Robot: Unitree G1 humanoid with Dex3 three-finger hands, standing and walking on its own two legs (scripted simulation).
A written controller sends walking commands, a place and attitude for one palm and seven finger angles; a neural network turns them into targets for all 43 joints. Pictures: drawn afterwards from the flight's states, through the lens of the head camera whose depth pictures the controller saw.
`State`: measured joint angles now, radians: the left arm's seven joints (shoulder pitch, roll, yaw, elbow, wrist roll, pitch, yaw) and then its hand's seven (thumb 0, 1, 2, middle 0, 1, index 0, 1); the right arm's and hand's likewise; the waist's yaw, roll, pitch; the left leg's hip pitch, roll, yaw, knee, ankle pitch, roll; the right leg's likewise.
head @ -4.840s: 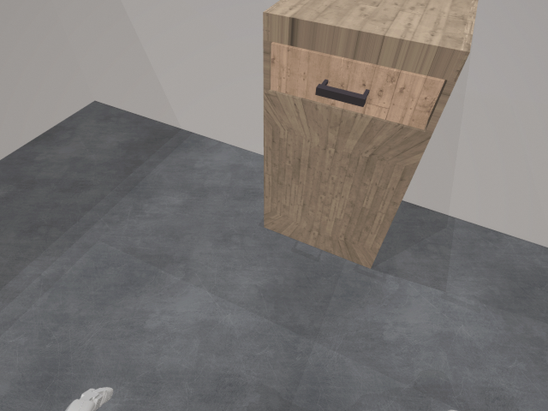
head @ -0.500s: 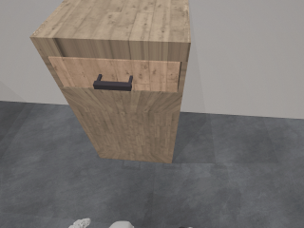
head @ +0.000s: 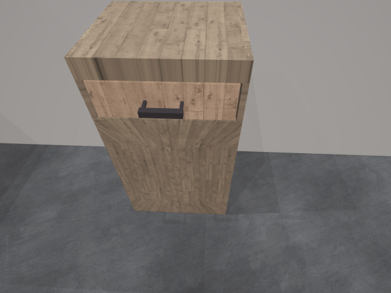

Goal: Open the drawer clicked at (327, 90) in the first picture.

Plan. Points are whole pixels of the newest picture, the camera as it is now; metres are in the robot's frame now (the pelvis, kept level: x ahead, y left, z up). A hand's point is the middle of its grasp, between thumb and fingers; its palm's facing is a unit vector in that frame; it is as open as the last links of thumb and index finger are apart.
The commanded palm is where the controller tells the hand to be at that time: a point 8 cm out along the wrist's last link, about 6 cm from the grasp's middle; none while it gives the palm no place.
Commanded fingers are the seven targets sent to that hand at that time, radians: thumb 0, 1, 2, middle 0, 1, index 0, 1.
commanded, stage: come to a stop and stand still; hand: left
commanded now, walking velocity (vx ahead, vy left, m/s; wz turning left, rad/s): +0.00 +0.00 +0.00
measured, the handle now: (162, 108) +0.61 +0.14 +0.01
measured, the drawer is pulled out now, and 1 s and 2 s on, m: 0.00 0.00 0.00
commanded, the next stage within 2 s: look again from close up in 0.48 s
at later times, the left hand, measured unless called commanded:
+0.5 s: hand out of the picture -0.05 +0.15 -0.18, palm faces +0.04 -0.99 -0.15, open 7.4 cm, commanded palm none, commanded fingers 0.00 0.90 0.90 -0.20 -0.30 -0.20 -0.30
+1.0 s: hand out of the picture +0.02 +0.18 -0.18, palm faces +0.02 -0.98 -0.20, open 7.3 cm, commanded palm none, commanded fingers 0.00 0.90 0.90 -0.20 -0.30 -0.20 -0.30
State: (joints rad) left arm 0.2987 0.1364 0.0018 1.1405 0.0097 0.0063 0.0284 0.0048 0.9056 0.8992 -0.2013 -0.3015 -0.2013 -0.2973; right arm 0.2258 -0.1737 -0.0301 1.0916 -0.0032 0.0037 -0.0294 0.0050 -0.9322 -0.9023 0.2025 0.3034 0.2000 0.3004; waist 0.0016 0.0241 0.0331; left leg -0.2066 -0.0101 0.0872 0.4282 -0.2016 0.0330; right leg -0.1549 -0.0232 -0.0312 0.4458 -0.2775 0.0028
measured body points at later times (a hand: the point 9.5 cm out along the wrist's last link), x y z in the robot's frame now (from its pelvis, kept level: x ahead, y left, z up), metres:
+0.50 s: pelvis -0.02 -0.01 +0.00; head -0.01 +0.00 +0.45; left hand -0.05 +0.20 -0.16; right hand -0.07 -0.21 -0.16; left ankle +0.01 +0.10 -0.74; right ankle -0.02 -0.12 -0.74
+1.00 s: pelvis +0.01 +0.00 +0.00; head +0.01 +0.00 +0.45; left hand +0.02 +0.23 -0.16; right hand +0.02 -0.22 -0.16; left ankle +0.01 +0.10 -0.74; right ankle -0.02 -0.12 -0.74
